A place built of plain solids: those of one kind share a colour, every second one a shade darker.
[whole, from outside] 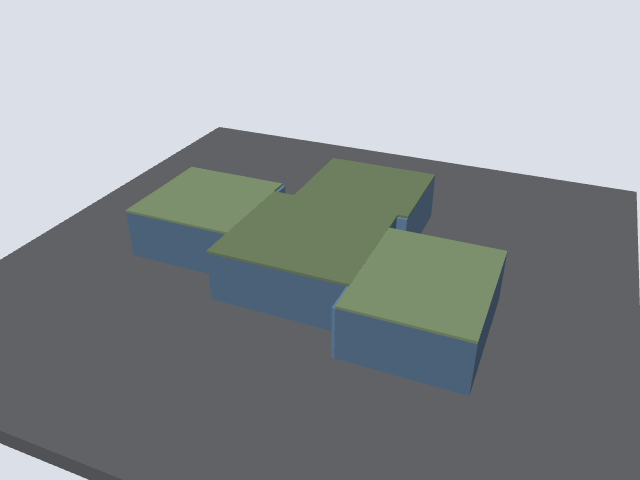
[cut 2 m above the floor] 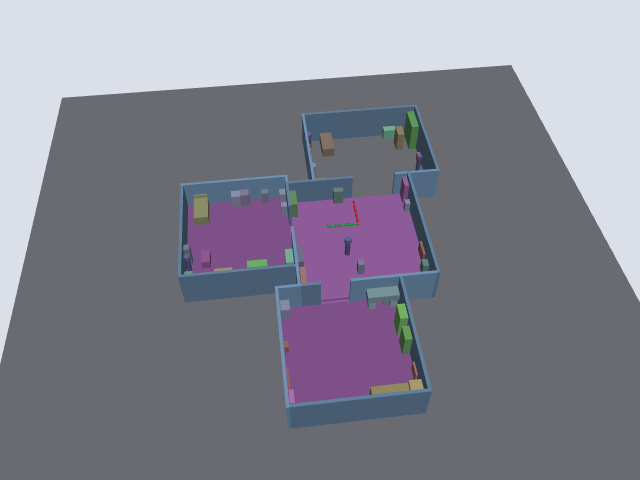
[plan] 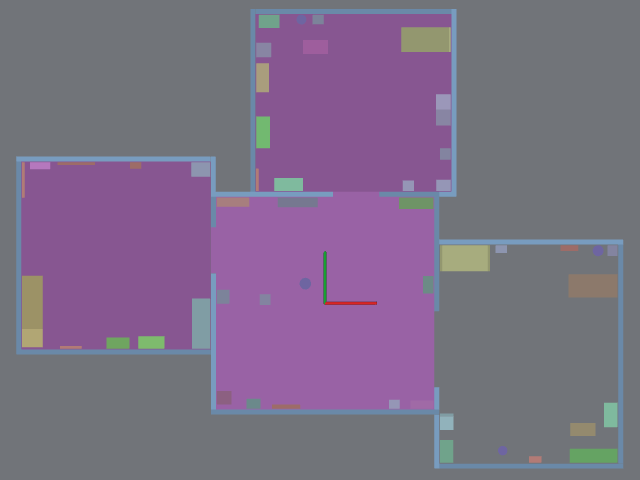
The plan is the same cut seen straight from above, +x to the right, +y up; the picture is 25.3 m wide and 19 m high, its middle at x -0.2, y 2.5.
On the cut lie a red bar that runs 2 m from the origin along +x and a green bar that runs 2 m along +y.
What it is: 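One storey of an old house, long lived in; a hub and three side rooms behind broad openings; a side room's floor lies below the hub's by a bare drop, by one riser or not at all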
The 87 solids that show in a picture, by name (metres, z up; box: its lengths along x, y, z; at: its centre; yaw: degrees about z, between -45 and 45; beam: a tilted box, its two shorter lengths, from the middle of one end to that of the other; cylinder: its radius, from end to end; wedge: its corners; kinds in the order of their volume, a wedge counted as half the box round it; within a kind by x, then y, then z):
{
 "floor_1": {"box": [7.5, 7.44, 0.59], "at": [-8.27, 1.89, 0.24]},
 "floor_2": {"box": [0.2, 1.82, 0.59], "at": [-4.42, 2.09, 0.24]},
 "floor_3": {"box": [8.64, 8.42, 0.75], "at": [0.0, 0.0, 0.32]},
 "floor_4": {"box": [7.76, 7.03, 0.75], "at": [1.12, 7.93, 0.32]},
 "floor_5": {"box": [1.83, 0.2, 0.75], "at": [1.23, 4.31, 0.32]},
 "wall_1": {"box": [0.2, 7.44, 3.38], "at": [-12.12, 1.89, 1.64]},
 "wall_2": {"box": [7.7, 0.2, 3.38], "at": [-8.37, -1.93, 1.64]},
 "wall_3": {"box": [7.7, 0.2, 3.38], "at": [-8.37, 5.71, 1.64]},
 "wall_4": {"box": [0.2, 5.39, 3.38], "at": [-4.42, -1.52, 1.64]},
 "wall_5": {"box": [0.2, 1.21, 3.38], "at": [-4.42, 3.61, 1.64]},
 "wall_6": {"box": [0.2, 1.4, 3.38], "at": [-4.42, 5.11, 1.64]},
 "wall_7": {"box": [0.2, 7.23, 3.38], "at": [-2.86, 8.03, 1.64]},
 "wall_8": {"box": [4.84, 0.2, 3.38], "at": [-2.1, 4.31, 1.64]},
 "wall_9": {"box": [9.04, 0.2, 3.38], "at": [0.0, -4.31, 1.64]},
 "wall_10": {"box": [7.76, 0.2, 3.38], "at": [1.12, 11.55, 1.64]},
 "wall_11": {"box": [2.37, 0.2, 3.38], "at": [3.33, 4.31, 1.64]},
 "wall_12": {"box": [0.2, 2.14, 3.38], "at": [4.42, -5.48, 1.64]},
 "wall_13": {"box": [0.2, 0.89, 3.38], "at": [4.42, -3.77, 1.64]},
 "wall_14": {"box": [0.2, 4.53, 3.38], "at": [4.42, 1.95, 1.64]},
 "wall_15": {"box": [0.68, 0.2, 3.38], "at": [4.86, 4.31, 1.64]},
 "wall_16": {"box": [0.2, 7.23, 3.38], "at": [5.1, 8.03, 1.64]},
 "wall_17": {"box": [7.29, 0.2, 3.38], "at": [8.16, -6.45, 1.64]},
 "wall_18": {"box": [7.29, 0.2, 3.38], "at": [8.16, 2.42, 1.64]},
 "wall_19": {"box": [0.2, 8.67, 3.38], "at": [11.71, -2.02, 1.64]},
 "roof_1": {"box": [7.7, 7.84, 0.16], "at": [-8.37, 1.89, 3.41]},
 "roof_2": {"box": [9.04, 8.82, 0.16], "at": [0.0, 0.0, 3.41]},
 "roof_3": {"box": [8.16, 7.23, 0.16], "at": [1.12, 8.03, 3.41]},
 "roof_4": {"box": [7.29, 9.07, 0.16], "at": [8.16, -2.02, 3.41]},
 "wardrobe_1": {"box": [0.55, 1.26, 2.35], "at": [-2.45, 6.76, 1.87]},
 "wardrobe_2": {"box": [1.89, 0.56, 2.32], "at": [10.63, -6.04, 1.11]},
 "workbench_1": {"box": [0.82, 0.72, 0.26], "at": [-11.58, -1.38, 2.03]},
 "workbench_2": {"box": [0.82, 2.83, 1.36], "at": [-11.58, -0.33, 1.22]},
 "bed_1": {"box": [1.9, 0.99, 0.73], "at": [3.96, 10.43, 1.06]},
 "bed_2": {"box": [0.09, 1.03, 1.2], "at": [4.59, 1.77, 0.55]},
 "bed_3": {"box": [0.07, 0.99, 1.01], "at": [4.94, 10.43, 1.2]},
 "bed_4": {"box": [1.9, 1.03, 0.74], "at": [5.59, 1.77, 0.32]},
 "bed_5": {"box": [0.09, 1.03, 0.08], "at": [6.49, 1.77, 0.73]},
 "chest_drawers_1": {"box": [0.83, 0.53, 1.04], "at": [-2.21, 11.15, 1.22]},
 "chest_drawers_2": {"box": [1.14, 0.51, 1.2], "at": [-1.44, 4.7, 1.3]},
 "chest_drawers_3": {"box": [0.52, 0.9, 1.04], "at": [4.81, -5.87, 0.47]},
 "chest_drawers_4": {"box": [0.54, 0.97, 0.98], "at": [11.31, -4.43, 0.44]},
 "clothes_rail_1": {"box": [0.51, 1.14, 1.56], "at": [-2.48, 8.92, 1.47]},
 "clothes_rail_2": {"box": [1.01, 0.52, 1.64], "at": [10.21, -5.0, 0.77]},
 "metal_shelving_1": {"box": [0.92, 0.45, 1.66], "at": [-8.2, -1.58, 1.37]},
 "metal_shelving_2": {"box": [1.04, 0.5, 1.94], "at": [-6.88, -1.56, 1.51]},
 "mattress_bed_1": {"box": [1.94, 0.92, 0.83], "at": [10.61, 0.69, 0.36]},
 "desk_1": {"box": [0.72, 0.46, 0.69], "at": [-4.91, -1.49, 0.88]},
 "desk_2": {"box": [0.72, 1.99, 0.55], "at": [-4.91, -0.81, 1.5]},
 "desk_3": {"box": [0.72, 0.46, 0.69], "at": [-4.91, -0.13, 0.88]},
 "desk_4": {"box": [0.54, 0.55, 0.12], "at": [4.82, -4.74, 0.77]},
 "tall_odds_1": {"box": [0.75, 0.58, 0.92], "at": [-4.92, 5.29, 1.0]},
 "tall_odds_2": {"box": [0.51, 0.56, 0.95], "at": [-4.04, 0.25, 1.17]},
 "tall_odds_3": {"box": [0.44, 0.38, 1.61], "at": [-0.27, 11.23, 1.5]},
 "tall_odds_4": {"box": [0.45, 0.31, 1.78], "at": [6.98, 2.14, 0.84]},
 "carton_stack_1": {"box": [0.6, 0.58, 0.78], "at": [-2.43, 10.02, 1.08]},
 "carton_stack_2": {"box": [0.59, 0.64, 1.13], "at": [4.68, 7.35, 1.26]},
 "carton_stack_3": {"box": [0.59, 0.6, 1.07], "at": [4.68, 7.97, 1.23]},
 "side_table_1": {"box": [0.43, 0.43, 0.99], "at": [-2.38, 0.14, 1.19]},
 "side_table_2": {"box": [0.43, 0.36, 0.79], "at": [2.74, -4.0, 1.09]},
 "side_table_3": {"box": [0.45, 0.42, 1.02], "at": [3.29, 4.65, 1.2]},
 "side_table_4": {"box": [0.57, 0.44, 0.86], "at": [4.69, 4.66, 1.13]},
 "side_table_5": {"box": [0.43, 0.46, 0.97], "at": [4.76, 5.9, 1.18]},
 "side_table_6": {"box": [0.4, 0.43, 0.73], "at": [11.38, 2.08, 0.31]},
 "coat_rack_1": {"box": [1.29, 0.37, 1.93], "at": [-3.64, 4.0, 1.66]},
 "radiator_1": {"box": [0.11, 1.41, 0.8], "at": [-11.94, 4.88, 0.94]},
 "radiator_2": {"box": [0.86, 0.11, 0.78], "at": [-10.06, -1.75, 0.93]},
 "radiator_3": {"box": [1.49, 0.11, 0.72], "at": [-9.85, 5.53, 0.89]},
 "radiator_4": {"box": [0.45, 0.26, 0.63], "at": [-7.5, 5.45, 0.85]},
 "radiator_5": {"box": [0.11, 0.89, 0.79], "at": [-2.67, 4.88, 1.09]},
 "radiator_6": {"box": [1.12, 0.17, 0.84], "at": [-1.54, -4.1, 1.12]},
 "radiator_7": {"box": [0.5, 0.26, 0.71], "at": [8.32, -6.19, 0.3]},
 "radiator_8": {"box": [0.7, 0.23, 1.13], "at": [9.67, 2.18, 0.52]},
 "bookcase_1": {"box": [0.8, 0.28, 1.51], "at": [-11.28, 5.44, 1.29]},
 "bookcase_2": {"box": [0.91, 0.33, 1.71], "at": [3.84, -4.02, 1.55]},
 "sideboard_1": {"box": [1.36, 0.46, 1.3], "at": [3.61, 3.96, 1.35]},
 "hall_bench_1": {"box": [1.59, 0.39, 1.0], "at": [-1.08, 3.99, 1.2]},
 "floor_lamp_round_1": {"cylinder": 0.14, "from": [-0.93, 11.22, 0.7], "to": [-0.93, 11.22, 1.9]},
 "floor_lamp_round_2": {"cylinder": 0.19, "from": [-0.93, 11.22, 1.9], "to": [-0.93, 11.22, 2.19]},
 "floor_lamp_round_3": {"cylinder": 0.17, "from": [-0.78, 0.77, 0.7], "to": [-0.78, 0.77, 1.97]},
 "floor_lamp_round_4": {"cylinder": 0.23, "from": [-0.78, 0.77, 1.97], "to": [-0.78, 0.77, 2.29]},
 "floor_lamp_round_5": {"cylinder": 0.16, "from": [7.03, -5.84, 0.0], "to": [7.03, -5.84, 1.45]},
 "floor_lamp_round_6": {"cylinder": 0.19, "from": [7.03, -5.84, 1.45], "to": [7.03, -5.84, 1.73]},
 "floor_lamp_round_7": {"cylinder": 0.22, "from": [10.81, 2.07, 1.18], "to": [10.81, 2.07, 1.45]},
 "trunk_1": {"box": [0.99, 0.56, 0.64], "at": [-0.38, 10.14, 1.01]},
 "pet_corner_1": {"box": [0.42, 0.69, 1.19], "at": [4.08, 0.73, 1.29]},
 "highchair_pram_1": {"box": [0.59, 0.55, 1.0], "at": [-4.0, -3.74, 1.2]},
 "crate_stack_1": {"box": [0.56, 0.4, 0.92], "at": [-2.83, -3.98, 1.15]}
}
